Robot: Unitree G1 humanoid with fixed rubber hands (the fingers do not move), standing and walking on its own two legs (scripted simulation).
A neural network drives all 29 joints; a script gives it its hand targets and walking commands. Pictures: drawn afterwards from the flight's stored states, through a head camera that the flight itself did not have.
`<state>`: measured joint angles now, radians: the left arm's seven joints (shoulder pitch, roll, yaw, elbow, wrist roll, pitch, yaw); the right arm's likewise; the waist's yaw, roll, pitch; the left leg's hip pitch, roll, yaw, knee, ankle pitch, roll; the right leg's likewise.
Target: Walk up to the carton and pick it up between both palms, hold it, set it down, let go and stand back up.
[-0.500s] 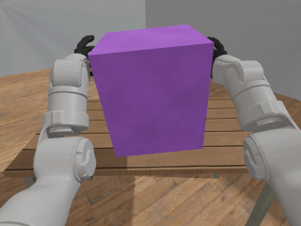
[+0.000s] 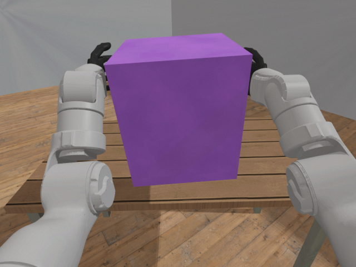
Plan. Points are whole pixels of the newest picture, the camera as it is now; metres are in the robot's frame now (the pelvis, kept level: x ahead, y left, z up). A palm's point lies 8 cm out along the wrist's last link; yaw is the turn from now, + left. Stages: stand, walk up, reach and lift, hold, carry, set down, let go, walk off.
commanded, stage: hold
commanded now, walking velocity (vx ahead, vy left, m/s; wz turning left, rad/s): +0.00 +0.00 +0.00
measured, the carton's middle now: (179, 106) +0.39 +0.01 +0.27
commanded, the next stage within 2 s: none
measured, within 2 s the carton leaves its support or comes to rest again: neither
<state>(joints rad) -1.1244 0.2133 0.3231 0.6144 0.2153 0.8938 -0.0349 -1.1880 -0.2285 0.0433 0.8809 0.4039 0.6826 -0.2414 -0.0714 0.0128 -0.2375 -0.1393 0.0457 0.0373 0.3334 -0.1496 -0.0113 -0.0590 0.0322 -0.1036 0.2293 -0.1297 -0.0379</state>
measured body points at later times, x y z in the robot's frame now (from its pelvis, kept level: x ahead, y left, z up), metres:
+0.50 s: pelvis +0.00 +0.00 +0.00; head -0.11 +0.01 +0.44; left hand +0.38 +0.17 +0.36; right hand +0.37 -0.16 +0.34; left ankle +0.02 +0.12 -0.75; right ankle +0.00 -0.09 -0.75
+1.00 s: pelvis +0.00 +0.00 +0.00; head -0.11 +0.02 +0.44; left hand +0.38 +0.18 +0.35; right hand +0.38 -0.15 +0.34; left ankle +0.02 +0.12 -0.75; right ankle +0.00 -0.09 -0.75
